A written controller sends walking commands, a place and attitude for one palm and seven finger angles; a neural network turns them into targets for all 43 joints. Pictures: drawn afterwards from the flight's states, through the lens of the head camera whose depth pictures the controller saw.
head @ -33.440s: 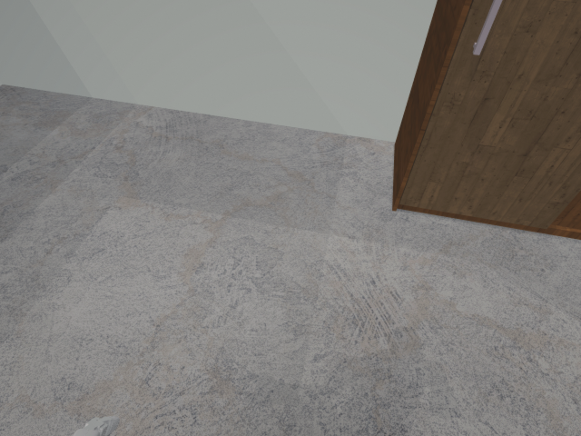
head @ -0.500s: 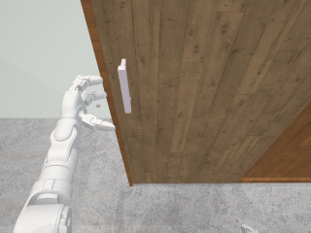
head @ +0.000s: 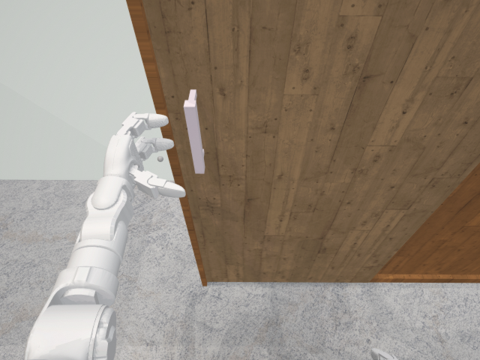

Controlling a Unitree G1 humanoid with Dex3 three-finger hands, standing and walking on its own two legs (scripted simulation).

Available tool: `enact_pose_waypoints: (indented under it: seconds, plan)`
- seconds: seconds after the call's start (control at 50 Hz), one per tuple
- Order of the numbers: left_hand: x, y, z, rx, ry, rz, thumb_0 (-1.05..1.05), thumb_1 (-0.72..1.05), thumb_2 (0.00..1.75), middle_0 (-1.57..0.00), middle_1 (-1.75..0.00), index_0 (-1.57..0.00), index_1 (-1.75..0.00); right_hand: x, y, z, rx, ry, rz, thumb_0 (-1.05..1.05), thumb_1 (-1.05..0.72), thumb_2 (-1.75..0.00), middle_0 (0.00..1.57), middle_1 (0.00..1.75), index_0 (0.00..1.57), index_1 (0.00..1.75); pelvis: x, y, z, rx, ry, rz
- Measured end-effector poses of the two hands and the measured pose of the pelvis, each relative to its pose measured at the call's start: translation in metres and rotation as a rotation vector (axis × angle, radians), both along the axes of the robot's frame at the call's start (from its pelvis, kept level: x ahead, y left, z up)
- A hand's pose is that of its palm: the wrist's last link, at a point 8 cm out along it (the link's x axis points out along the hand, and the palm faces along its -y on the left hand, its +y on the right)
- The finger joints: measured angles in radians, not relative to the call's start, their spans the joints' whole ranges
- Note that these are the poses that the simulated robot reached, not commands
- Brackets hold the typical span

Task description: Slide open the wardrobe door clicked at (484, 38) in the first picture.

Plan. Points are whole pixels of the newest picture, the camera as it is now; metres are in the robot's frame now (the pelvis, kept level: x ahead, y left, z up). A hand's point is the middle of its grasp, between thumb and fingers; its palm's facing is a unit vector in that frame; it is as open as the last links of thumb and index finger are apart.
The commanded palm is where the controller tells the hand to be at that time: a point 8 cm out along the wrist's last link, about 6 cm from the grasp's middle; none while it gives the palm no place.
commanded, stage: feel for the door with the fingertips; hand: left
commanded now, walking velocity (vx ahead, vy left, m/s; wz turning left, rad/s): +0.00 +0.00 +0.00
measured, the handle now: (196, 134) +0.49 +0.09 +0.11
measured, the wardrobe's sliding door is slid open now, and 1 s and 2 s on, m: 0.00 0.00 0.00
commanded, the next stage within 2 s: slide the fingers in behind the handle in 0.78 s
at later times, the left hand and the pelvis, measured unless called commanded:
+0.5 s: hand (180, 157) +0.41 +0.11 +0.12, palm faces +0.00 -1.00 -0.01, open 14.0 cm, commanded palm +0.40 +0.17 +0.12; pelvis +0.00 -0.01 +0.00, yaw +0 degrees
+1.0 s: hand (178, 149) +0.44 +0.12 +0.12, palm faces -0.01 -1.00 +0.00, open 13.7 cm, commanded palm +0.41 +0.17 +0.12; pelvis +0.00 -0.01 +0.00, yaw +0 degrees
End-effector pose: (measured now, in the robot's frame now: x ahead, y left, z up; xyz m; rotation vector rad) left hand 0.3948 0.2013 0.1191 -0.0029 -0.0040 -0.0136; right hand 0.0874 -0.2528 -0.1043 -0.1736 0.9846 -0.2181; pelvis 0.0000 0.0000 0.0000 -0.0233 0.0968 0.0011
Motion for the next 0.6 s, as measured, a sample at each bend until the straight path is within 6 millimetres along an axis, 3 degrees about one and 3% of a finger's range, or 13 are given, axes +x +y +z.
enact_pose_waypoints:
  seconds: [0.32,0.48,0.6]
  plan:
    - [-0.006,-0.034,0.000,0.000,-0.023,-0.008,-0.02,-0.50,0.29,-0.30,-1.20,-0.30,-1.20,0.012,-0.003,0.003,0.018,-0.047,0.003,0.01,-0.91,-0.90,0.20,0.30,0.20,0.30,0.004,-0.005,0.000,0.007,-0.008,-0.008]
    - [-0.002,-0.035,0.002,0.010,-0.013,0.018,-0.02,-0.50,0.29,-0.30,-1.20,-0.31,-1.20,0.017,-0.003,0.003,0.020,-0.052,0.016,0.01,-0.91,-0.90,0.20,0.30,0.20,0.30,0.002,-0.010,0.001,0.009,-0.012,-0.003]
    - [0.008,-0.037,0.004,0.011,-0.007,0.010,-0.02,-0.50,0.29,-0.30,-1.20,-0.30,-1.20,0.009,-0.008,-0.001,0.015,-0.017,0.015,0.00,-0.91,-0.90,0.20,0.30,0.20,0.30,0.000,-0.012,0.000,0.009,-0.002,0.003]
